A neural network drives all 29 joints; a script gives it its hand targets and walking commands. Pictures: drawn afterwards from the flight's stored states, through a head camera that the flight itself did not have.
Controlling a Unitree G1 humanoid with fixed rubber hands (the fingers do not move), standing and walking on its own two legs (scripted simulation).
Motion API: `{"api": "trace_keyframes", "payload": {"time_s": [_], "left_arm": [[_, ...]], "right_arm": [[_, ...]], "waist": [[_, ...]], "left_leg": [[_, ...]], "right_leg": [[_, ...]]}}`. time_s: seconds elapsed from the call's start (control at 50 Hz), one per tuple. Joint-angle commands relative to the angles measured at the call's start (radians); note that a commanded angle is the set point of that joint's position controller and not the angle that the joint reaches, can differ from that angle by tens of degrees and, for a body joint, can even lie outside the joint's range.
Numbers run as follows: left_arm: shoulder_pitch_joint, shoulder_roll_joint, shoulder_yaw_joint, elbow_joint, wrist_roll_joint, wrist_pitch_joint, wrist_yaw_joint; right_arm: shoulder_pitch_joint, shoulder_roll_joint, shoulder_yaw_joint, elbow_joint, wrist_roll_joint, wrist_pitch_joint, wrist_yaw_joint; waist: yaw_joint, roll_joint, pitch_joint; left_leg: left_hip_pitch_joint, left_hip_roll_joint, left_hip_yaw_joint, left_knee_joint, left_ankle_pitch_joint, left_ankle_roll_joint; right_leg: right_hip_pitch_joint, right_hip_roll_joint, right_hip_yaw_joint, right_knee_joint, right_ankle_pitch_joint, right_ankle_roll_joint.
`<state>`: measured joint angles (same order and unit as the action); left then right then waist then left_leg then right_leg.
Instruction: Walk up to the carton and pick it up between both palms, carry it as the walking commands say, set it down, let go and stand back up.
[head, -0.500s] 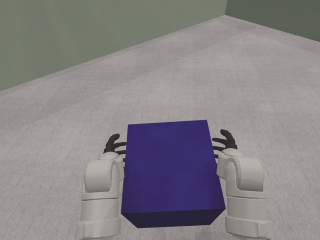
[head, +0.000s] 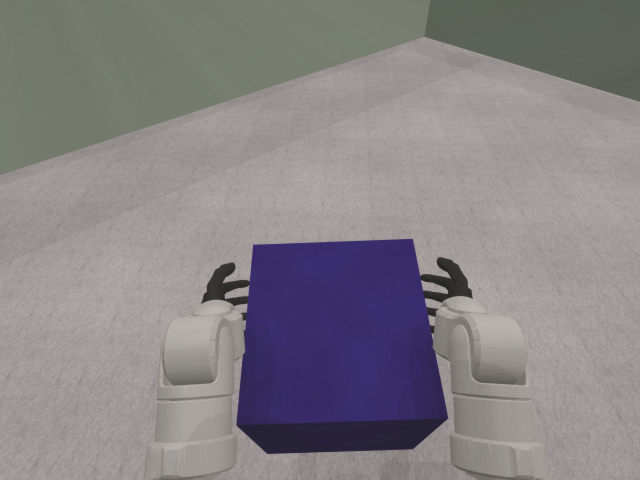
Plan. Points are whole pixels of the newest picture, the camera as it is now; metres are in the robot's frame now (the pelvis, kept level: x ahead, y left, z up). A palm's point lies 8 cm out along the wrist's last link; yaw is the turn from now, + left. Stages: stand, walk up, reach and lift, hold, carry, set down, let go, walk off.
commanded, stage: carry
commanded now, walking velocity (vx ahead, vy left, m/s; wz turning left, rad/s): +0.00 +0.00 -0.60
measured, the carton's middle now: (336, 351) +0.31 +0.01 +0.00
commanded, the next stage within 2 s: none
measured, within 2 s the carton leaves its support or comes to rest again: neither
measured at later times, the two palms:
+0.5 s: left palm (237, 353) +0.25 +0.12 +0.09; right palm (510, 402) +0.19 -0.15 +0.11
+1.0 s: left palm (395, 420) +0.19 -0.05 +0.07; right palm out of the picture +0.03 -0.28 +0.07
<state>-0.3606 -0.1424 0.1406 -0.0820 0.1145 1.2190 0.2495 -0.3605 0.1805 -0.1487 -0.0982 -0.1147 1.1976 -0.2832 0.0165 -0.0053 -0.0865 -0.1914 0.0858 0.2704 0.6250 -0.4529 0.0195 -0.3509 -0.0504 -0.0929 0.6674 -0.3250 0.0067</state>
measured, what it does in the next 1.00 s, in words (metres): walks backwards, turning right: left foot, then right foot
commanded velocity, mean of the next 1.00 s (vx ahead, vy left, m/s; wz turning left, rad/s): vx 0.00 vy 0.00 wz -0.60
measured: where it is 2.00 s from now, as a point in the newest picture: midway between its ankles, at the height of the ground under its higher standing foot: outside the picture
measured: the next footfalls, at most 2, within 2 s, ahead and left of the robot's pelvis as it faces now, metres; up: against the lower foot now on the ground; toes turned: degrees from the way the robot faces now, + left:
left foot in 0.36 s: -0.01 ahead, +0.12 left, +0.00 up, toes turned -4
right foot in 0.82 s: -0.13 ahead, -0.10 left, +0.00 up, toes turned -36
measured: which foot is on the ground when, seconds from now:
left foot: down 0.00-0.10, up 0.12-0.34, down 0.36-0.82, up 0.84-1.00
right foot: down 0.00-0.36, up 0.38-0.80, down 0.82-1.00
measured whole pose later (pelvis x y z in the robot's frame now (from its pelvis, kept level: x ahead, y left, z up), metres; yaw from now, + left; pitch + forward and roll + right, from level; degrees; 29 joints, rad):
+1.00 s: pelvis -0.14 +0.01 +0.00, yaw -33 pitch +4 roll +0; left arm -0.36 -0.18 0.16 -0.08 0.13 1.18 0.25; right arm -0.37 0.18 -0.18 -0.12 -0.06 1.19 -0.33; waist -0.02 0.03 -0.01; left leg -0.59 0.15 0.08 1.14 -0.50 -0.13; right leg -0.39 0.03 -0.06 0.60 -0.27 -0.06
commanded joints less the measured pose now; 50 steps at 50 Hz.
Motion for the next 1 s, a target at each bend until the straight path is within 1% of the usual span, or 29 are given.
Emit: {"api": "trace_keyframes", "payload": {"time_s": [0.0,0.02,0.04,0.08,0.1,0.12,0.16,0.2,0.22,0.28,0.32,0.34,0.36,0.38,0.4,0.42,0.44,0.48,0.54,0.6,0.72,0.76,0.78,0.8,0.82,0.84,0.92,0.94,0.98], "left_arm": [[-0.546,-1.065,-0.625,-0.012,-0.426,-0.002,-0.431],[-0.572,-1.073,-0.630,-0.025,-0.438,-0.004,-0.432],[-0.568,-1.081,-0.626,-0.012,-0.434,-0.007,-0.432],[-0.528,-1.086,-0.613,-0.005,-0.427,-0.014,-0.422],[-0.507,-1.080,-0.595,0.011,-0.407,-0.019,-0.418],[-0.500,-1.077,-0.582,0.014,-0.388,-0.024,-0.413],[-0.514,-1.065,-0.601,-0.033,-0.387,-0.026,-0.403],[-0.542,-1.058,-0.610,-0.099,-0.398,-0.025,-0.392],[-0.543,-1.051,-0.613,-0.121,-0.391,-0.027,-0.388],[-0.482,-1.053,-0.618,-0.124,-0.376,-0.021,-0.387],[-0.437,-1.040,-0.637,-0.111,-0.370,-0.014,-0.385],[-0.422,-1.043,-0.652,-0.118,-0.372,-0.013,-0.382],[-0.437,-1.047,-0.664,-0.121,-0.374,-0.005,-0.384],[-0.468,-1.040,-0.689,-0.145,-0.382,-0.002,-0.394],[-0.507,-1.039,-0.685,-0.139,-0.399,-0.005,-0.403],[-0.530,-1.056,-0.705,-0.157,-0.423,-0.013,-0.407],[-0.573,-1.075,-0.722,-0.186,-0.441,-0.018,-0.410],[-0.564,-1.067,-0.727,-0.165,-0.462,-0.017,-0.404],[-0.503,-1.051,-0.692,-0.064,-0.441,0.000,-0.390],[-0.478,-1.055,-0.667,-0.019,-0.421,0.005,-0.386],[-0.507,-1.092,-0.642,0.005,-0.418,0.001,-0.393],[-0.507,-1.092,-0.629,0.015,-0.411,-0.005,-0.399],[-0.513,-1.083,-0.616,0.014,-0.408,-0.008,-0.402],[-0.505,-1.098,-0.611,0.019,-0.400,-0.010,-0.409],[-0.510,-1.079,-0.593,0.010,-0.405,-0.010,-0.413],[-0.478,-1.109,-0.591,0.045,-0.397,-0.022,-0.410],[-0.539,-1.081,-0.579,-0.073,-0.408,-0.051,-0.409],[-0.542,-1.072,-0.577,-0.097,-0.409,-0.054,-0.407],[-0.519,-1.067,-0.576,-0.117,-0.400,-0.054,-0.400]], "right_arm": [[-0.476,1.007,0.622,0.012,0.401,0.017,0.454],[-0.480,1.006,0.612,0.009,0.402,0.015,0.455],[-0.502,1.010,0.617,-0.006,0.407,0.014,0.456],[-0.519,1.009,0.625,-0.023,0.421,0.018,0.457],[-0.524,1.010,0.630,-0.017,0.424,0.018,0.461],[-0.539,1.021,0.639,-0.020,0.430,0.015,0.463],[-0.536,1.049,0.652,-0.010,0.444,0.013,0.460],[-0.519,1.056,0.654,-0.024,0.458,0.014,0.454],[-0.500,1.067,0.655,-0.023,0.452,0.015,0.449],[-0.479,1.052,0.659,-0.069,0.446,0.012,0.438],[-0.422,1.045,0.647,-0.054,0.428,0.013,0.435],[-0.400,1.044,0.639,-0.047,0.421,0.018,0.438],[-0.370,1.028,0.628,-0.016,0.411,0.017,0.442],[-0.371,1.041,0.635,-0.014,0.393,0.013,0.451],[-0.373,1.041,0.632,-0.008,0.392,0.017,0.457],[-0.391,1.048,0.636,-0.032,0.401,0.015,0.463],[-0.445,1.050,0.630,-0.070,0.404,0.011,0.467],[-0.459,1.034,0.609,-0.063,0.412,0.009,0.469],[-0.423,0.985,0.569,-0.019,0.399,0.016,0.473],[-0.379,0.967,0.556,0.048,0.386,0.021,0.480],[-0.474,0.990,0.571,0.032,0.401,0.024,0.482],[-0.481,0.998,0.573,0.041,0.406,0.027,0.482],[-0.461,1.009,0.577,0.065,0.402,0.026,0.482],[-0.484,1.013,0.578,0.065,0.400,0.024,0.482],[-0.455,1.017,0.596,0.092,0.391,0.026,0.481],[-0.536,1.038,0.625,0.012,0.424,0.027,0.486],[-0.586,1.085,0.679,-0.033,0.485,-0.008,0.468],[-0.575,1.075,0.676,-0.062,0.490,-0.012,0.460],[-0.541,1.061,0.670,-0.079,0.483,-0.010,0.443]], "waist": [[-0.026,0.141,-0.169],[-0.022,0.147,-0.176],[-0.025,0.092,-0.185],[-0.005,-0.048,-0.249],[0.006,-0.150,-0.280],[0.017,-0.226,-0.280],[0.017,-0.176,-0.297],[0.003,-0.153,-0.317],[0.000,-0.178,-0.334],[-0.001,-0.157,-0.355],[-0.017,-0.105,-0.352],[-0.024,-0.020,-0.333],[-0.029,0.304,-0.282],[-0.023,0.337,-0.250],[-0.019,0.172,-0.202],[-0.014,0.081,-0.184],[-0.009,0.079,-0.186],[-0.014,0.147,-0.186],[-0.025,0.248,-0.230],[-0.035,0.260,-0.239],[-0.037,0.293,-0.235],[-0.025,0.223,-0.254],[-0.024,0.134,-0.258],[-0.012,0.012,-0.247],[-0.022,-0.218,-0.226],[0.012,-0.299,-0.274],[-0.001,-0.123,-0.293],[-0.003,-0.116,-0.316],[-0.001,-0.141,-0.341]], "left_leg": [[0.082,0.256,-0.151,-0.115,0.569,0.021],[0.061,0.242,-0.124,-0.087,0.537,0.000],[0.039,0.204,-0.092,-0.043,0.533,-0.024],[-0.076,0.103,-0.044,0.139,0.315,-0.078],[-0.163,0.031,-0.059,0.215,0.025,-0.103],[-0.263,-0.015,-0.106,0.260,-0.267,-0.115],[-0.301,-0.018,-0.189,0.288,-0.227,-0.110],[-0.297,-0.022,-0.217,0.272,-0.125,-0.095],[-0.274,-0.030,-0.218,0.247,-0.090,-0.090],[-0.158,-0.067,-0.190,0.100,-0.030,-0.075],[0.028,-0.066,-0.165,-0.155,0.106,-0.065],[0.183,0.023,-0.248,-0.276,0.159,-0.035],[0.206,0.377,-0.577,-0.371,0.268,0.081],[0.081,0.484,-0.603,-0.344,0.390,0.182],[0.012,0.410,-0.524,-0.332,0.438,0.168],[0.003,0.345,-0.412,-0.310,0.455,0.122],[0.022,0.307,-0.340,-0.294,0.473,0.091],[0.093,0.248,-0.225,-0.261,0.551,0.055],[0.201,0.230,-0.180,-0.216,0.664,0.046],[0.213,0.276,-0.169,-0.187,0.725,0.075],[0.108,0.338,-0.129,-0.130,0.651,0.028],[0.070,0.323,-0.088,-0.036,0.542,-0.037],[-0.017,0.298,-0.064,0.044,0.455,-0.073],[-0.197,0.253,-0.061,0.172,0.149,-0.109],[-0.432,0.141,-0.083,0.350,-0.250,-0.162],[-0.471,0.100,-0.181,0.435,-0.278,-0.161],[-0.480,0.072,-0.236,0.567,-0.055,-0.159],[-0.462,0.069,-0.233,0.581,-0.019,-0.156],[-0.459,0.060,-0.240,0.557,-0.004,-0.160]], "right_leg": [[-0.047,-0.009,0.001,-0.014,0.037,-0.022],[-0.023,-0.016,0.014,-0.043,0.094,-0.031],[0.009,-0.038,0.045,-0.032,0.285,-0.046],[0.155,-0.138,0.258,-0.071,0.723,-0.121],[0.233,-0.211,0.404,-0.136,0.916,-0.173],[0.297,-0.242,0.481,-0.184,0.946,-0.205],[0.310,-0.249,0.487,-0.211,0.779,-0.211],[0.280,-0.216,0.413,-0.207,0.699,-0.193],[0.265,-0.198,0.381,-0.203,0.695,-0.184],[0.189,-0.148,0.311,-0.197,0.595,-0.143],[0.049,-0.092,0.241,-0.151,0.391,-0.094],[-0.124,-0.032,0.179,-0.061,0.223,-0.035],[-0.353,0.105,0.021,0.205,-0.145,0.037],[-0.348,0.016,0.053,0.407,-0.312,0.040],[-0.292,-0.004,0.090,0.476,-0.221,0.025],[-0.282,-0.005,0.084,0.519,-0.148,0.024],[-0.291,0.001,0.076,0.548,-0.096,0.023],[-0.328,0.019,0.046,0.517,-0.055,0.047],[-0.318,0.041,0.011,0.417,-0.078,0.077],[-0.278,0.038,-0.023,0.294,-0.134,0.074],[-0.090,0.060,-0.076,0.038,-0.086,0.018],[0.017,0.050,-0.048,-0.190,0.063,0.004],[0.117,0.014,-0.002,-0.298,0.120,-0.007],[0.236,-0.128,0.191,-0.308,0.267,-0.038],[0.346,-0.311,0.440,-0.200,0.814,-0.114],[0.348,-0.308,0.486,-0.185,0.966,-0.216],[0.304,-0.176,0.276,-0.156,0.817,-0.157],[0.295,-0.164,0.248,-0.155,0.767,-0.156],[0.288,-0.145,0.269,-0.164,0.705,-0.168]]}}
